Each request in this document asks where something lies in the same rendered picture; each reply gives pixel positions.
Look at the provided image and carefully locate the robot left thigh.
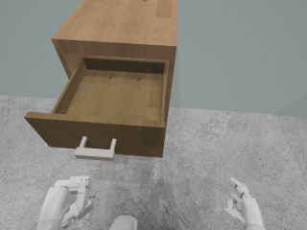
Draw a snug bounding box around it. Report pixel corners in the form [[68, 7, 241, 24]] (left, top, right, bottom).
[[108, 215, 138, 230]]

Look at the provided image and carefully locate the drawer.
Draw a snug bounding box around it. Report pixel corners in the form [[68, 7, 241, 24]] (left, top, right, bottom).
[[24, 57, 167, 156]]

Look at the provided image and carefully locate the cabinet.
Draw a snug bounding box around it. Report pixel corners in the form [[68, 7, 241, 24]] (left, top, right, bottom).
[[51, 0, 177, 158]]

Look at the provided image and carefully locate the handle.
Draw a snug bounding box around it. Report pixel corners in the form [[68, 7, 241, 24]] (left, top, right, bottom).
[[74, 136, 117, 162]]

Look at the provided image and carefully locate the left robot hand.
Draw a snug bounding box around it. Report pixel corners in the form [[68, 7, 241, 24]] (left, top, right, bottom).
[[37, 175, 97, 230]]

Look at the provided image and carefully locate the right robot hand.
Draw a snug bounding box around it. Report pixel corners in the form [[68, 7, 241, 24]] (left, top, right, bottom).
[[224, 176, 265, 230]]

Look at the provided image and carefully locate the left robot shin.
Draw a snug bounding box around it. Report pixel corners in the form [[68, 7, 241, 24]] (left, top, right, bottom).
[[122, 212, 131, 216]]

